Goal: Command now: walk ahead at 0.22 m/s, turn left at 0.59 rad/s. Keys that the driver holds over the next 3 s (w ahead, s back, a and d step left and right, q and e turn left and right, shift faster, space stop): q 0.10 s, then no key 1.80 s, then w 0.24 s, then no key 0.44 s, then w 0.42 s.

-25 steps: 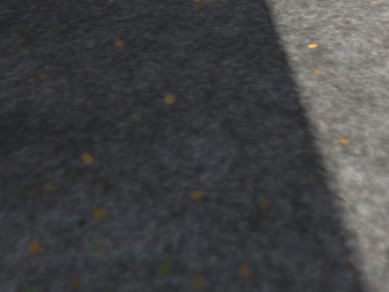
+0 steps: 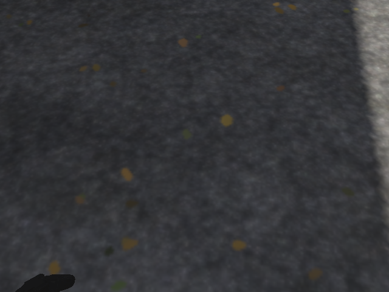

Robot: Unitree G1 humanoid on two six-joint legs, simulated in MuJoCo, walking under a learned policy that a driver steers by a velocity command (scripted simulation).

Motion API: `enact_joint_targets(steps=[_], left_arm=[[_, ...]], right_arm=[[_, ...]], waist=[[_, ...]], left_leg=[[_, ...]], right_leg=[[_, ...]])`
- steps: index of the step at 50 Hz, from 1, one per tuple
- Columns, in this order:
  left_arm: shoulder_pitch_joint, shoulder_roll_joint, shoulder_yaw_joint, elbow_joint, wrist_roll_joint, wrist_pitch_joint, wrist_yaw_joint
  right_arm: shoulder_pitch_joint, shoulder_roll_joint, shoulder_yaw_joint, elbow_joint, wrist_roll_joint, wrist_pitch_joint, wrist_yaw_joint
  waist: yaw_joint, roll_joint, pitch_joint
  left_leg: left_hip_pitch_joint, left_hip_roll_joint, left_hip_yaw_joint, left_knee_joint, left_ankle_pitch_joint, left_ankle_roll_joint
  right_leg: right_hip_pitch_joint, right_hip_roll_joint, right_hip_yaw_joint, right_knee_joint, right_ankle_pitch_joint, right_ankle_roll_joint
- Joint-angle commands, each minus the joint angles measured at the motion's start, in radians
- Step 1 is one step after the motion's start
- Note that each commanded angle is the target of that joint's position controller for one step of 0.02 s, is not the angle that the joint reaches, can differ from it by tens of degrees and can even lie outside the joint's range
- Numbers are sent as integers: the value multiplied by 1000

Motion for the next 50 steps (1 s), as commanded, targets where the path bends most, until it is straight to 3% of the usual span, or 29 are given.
enact_joint_targets(steps=[1, 4, 7, 8, 9, 10, 11, 12, 13, 15, 16, 18, 20, 23, 24, 25, 26, 27, 28, 32, 40, 50], left_arm=[[-13, 48, 7, -58, -8, 4, -8], [-43, 80, 16, -78, -10, 6, -15], [37, 112, 31, -58, 0, -12, -19], [76, 131, 34, -55, 16, -21, -14], [117, 176, 38, -63, 36, -21, -6], [149, 177, 39, -43, 42, -2, -10], [117, 114, 25, -58, 2, 9, -14], [82, 71, 11, -72, -6, 19, -14], [53, 57, 1, -72, 0, 31, -15], [2, 68, -3, -64, 6, 49, -13], [-9, 70, -2, -58, 10, 54, -12], [-3, 73, 0, -45, 7, 59, -8], [31, 92, 6, -28, -2, 63, -6], [30, 90, -1, -16, -16, 72, -4], [60, 71, -10, -2, -17, 70, -6], [76, 51, -19, 3, -6, 63, -12], [100, 26, -21, 0, 4, 58, -17], [62, 31, -23, 7, 14, 56, -16], [53, 31, -21, 13, 12, 57, -17], [87, 49, -17, 55, 1, 61, -6], [94, 51, -14, 133, -9, 69, 5], [87, 61, -9, 219, -14, 88, 25]], right_arm=[[-22, -182, -51, -70, 8, 9, -23], [-10, -168, -49, -64, 7, 24, -30], [-63, -139, -39, -84, 4, 27, -38], [-61, -107, -28, -93, -1, 23, -36], [-3, -55, -10, -107, -24, 17, -35], [162, -60, -5, -94, -3, 19, -31], [190, -156, -24, -54, 0, 31, -30], [78, -197, -37, -57, 3, 51, -35], [28, -186, -37, -57, 2, 70, -41], [-3, -145, -28, -66, -3, 88, -40], [3, -111, -17, -62, -4, 86, -37], [-3, -69, 0, -52, -10, 74, -34], [-27, -73, 4, -47, -11, 65, -29], [-1, -80, 1, -15, -14, 61, -18], [-21, -92, 1, -23, -25, 61, -17], [-39, -134, -3, -41, -38, 60, -21], [-73, -169, -11, -25, -36, 60, -20], [-97, -97, 6, -31, -39, 51, -13], [-106, -67, 17, -26, -47, 41, -10], [-71, -86, 16, -1, -31, 11, -13], [-47, -71, 21, 41, -22, 9, -16], [-44, -63, 24, 119, -19, 7, -15]], waist=[[18, 116, -141], [14, 132, -140], [63, 153, -154], [77, 117, -198], [58, -50, -301], [-1, -278, -393], [2, -164, -373], [37, -87, -275], [37, -45, -224], [17, -77, -140], [12, -102, -130], [25, -130, -152], [49, -135, -182], [21, -111, -175], [24, -90, -159], [40, -16, -152], [100, 145, -120], [78, 151, -102], [78, 144, -80], [69, 91, -56], [60, 34, -84], [63, 36, -86]], left_leg=[[-58, 174, -115, -22, 522, 92], [8, 199, -216, 43, 405, 75], [68, 196, -281, 177, 357, 49], [47, 139, -251, 284, 310, 13], [-90, 46, -170, 513, -55, -37], [-292, -53, -115, 729, -570, -94], [-333, 22, -137, 835, -525, -126], [-362, 45, -109, 883, -457, -150], [-357, 61, -84, 871, -412, -162], [-275, 93, -50, 759, -337, -170], [-222, 96, -13, 666, -314, -170], [-140, 106, 33, 496, -301, -168], [-90, 115, 42, 366, -231, -156], [46, 101, 74, 119, -32, -114], [92, 122, 42, 61, 17, -88], [124, 216, -60, 35, 55, -48], [-14, 242, -101, 27, -103, 1], [-111, 224, -96, -15, -248, 1], [-146, 208, -84, -29, -295, -22], [-106, 176, -45, 23, -103, -62], [-46, 157, -20, 55, 76, -57], [-21, 143, 3, 41, 156, -59]], right_leg=[[200, 92, -58, -166, 184, 12], [203, 105, -12, -260, 154, 0], [274, 86, -11, -365, 167, -46], [400, 27, 15, -413, 351, -84], [634, -159, 184, -355, 753, -170], [813, -357, 490, -374, 808, -372], [750, -359, 547, -406, 513, -383], [668, -286, 424, -417, 353, -340], [579, -233, 343, -445, 222, -305], [407, -159, 235, -510, 67, -273], [367, -119, 175, -526, 54, -259], [372, -98, 122, -521, 102, -264], [414, -120, 134, -507, 108, -282], [367, -109, 123, -486, -50, -245], [320, -88, 112, -486, -135, -195], [270, -53, 71, -438, -208, -136], [316, 42, -43, -407, -227, -80], [413, 53, -65, -368, -146, -47], [442, 51, -61, -361, -99, -45], [431, 33, -40, -359, -15, -74], [472, 27, -39, -343, 111, -64], [508, 25, -39, -340, 146, -63]])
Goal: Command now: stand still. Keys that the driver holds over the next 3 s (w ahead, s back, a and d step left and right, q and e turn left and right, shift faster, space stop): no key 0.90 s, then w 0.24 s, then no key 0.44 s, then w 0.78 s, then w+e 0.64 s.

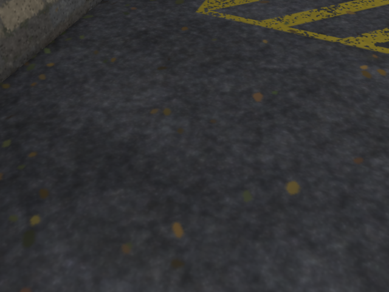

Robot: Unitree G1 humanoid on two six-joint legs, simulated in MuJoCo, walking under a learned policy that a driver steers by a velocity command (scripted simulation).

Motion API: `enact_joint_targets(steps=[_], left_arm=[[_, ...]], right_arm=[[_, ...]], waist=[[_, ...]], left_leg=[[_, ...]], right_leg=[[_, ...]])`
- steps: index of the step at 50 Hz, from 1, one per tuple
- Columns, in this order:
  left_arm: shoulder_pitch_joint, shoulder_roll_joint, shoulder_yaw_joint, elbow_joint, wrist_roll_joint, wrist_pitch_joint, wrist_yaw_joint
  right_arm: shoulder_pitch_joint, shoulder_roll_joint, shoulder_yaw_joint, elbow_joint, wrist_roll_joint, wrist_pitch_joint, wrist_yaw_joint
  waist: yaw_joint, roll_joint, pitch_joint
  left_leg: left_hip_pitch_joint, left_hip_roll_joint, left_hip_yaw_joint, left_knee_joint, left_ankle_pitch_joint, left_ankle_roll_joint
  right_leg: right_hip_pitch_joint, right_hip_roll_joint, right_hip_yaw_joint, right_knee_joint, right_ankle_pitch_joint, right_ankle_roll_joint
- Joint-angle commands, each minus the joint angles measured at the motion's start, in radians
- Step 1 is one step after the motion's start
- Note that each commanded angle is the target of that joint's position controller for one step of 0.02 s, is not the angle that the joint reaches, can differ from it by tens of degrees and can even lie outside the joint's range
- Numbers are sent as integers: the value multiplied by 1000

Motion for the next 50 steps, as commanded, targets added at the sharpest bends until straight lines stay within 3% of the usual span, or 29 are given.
enact_joint_targets(steps=[1, 22, 45, 46, 48, 50], left_arm=[[-12, 111, 22, -17, -1, -4, 8], [21, 91, 19, 84, -1, 5, 22], [101, 56, 8, 114, -4, 5, 29], [119, 42, 4, 124, -3, 6, 29], [118, 46, 8, 122, -12, 5, 31], [65, 31, 5, 89, -11, -18, 22]], right_arm=[[24, -112, -24, -18, 1, -10, -4], [69, -95, -4, 126, 2, -12, -11], [138, -59, 10, 191, 6, -12, -13], [157, -51, 11, 201, 6, -10, -15], [157, -95, -4, 194, 18, -5, -22], [192, -146, -22, 184, 29, -13, -24]], waist=[[0, 14, -47], [-2, 8, -3], [-8, 4, 19], [-9, 11, -3], [-17, 59, 43], [-48, 139, 118]], left_leg=[[-74, 58, -47, -100, 306, 19], [-93, 42, -23, -149, 193, 14], [-106, 33, -5, -154, 160, 11], [-98, 27, 0, -166, 60, 15], [-136, 44, -48, -199, -284, 61], [-140, 175, -232, -300, -514, 143]], right_leg=[[111, -27, 26, -34, 226, -30], [100, -16, 17, -67, 162, -24], [82, -9, 15, -69, 146, -27], [91, 6, -1, -64, 55, -28], [14, 62, -61, 18, -235, -36], [-139, 72, -88, 162, -277, -45]])
Over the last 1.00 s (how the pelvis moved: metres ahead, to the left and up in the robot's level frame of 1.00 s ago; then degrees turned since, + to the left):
0.17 0.00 -0.01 9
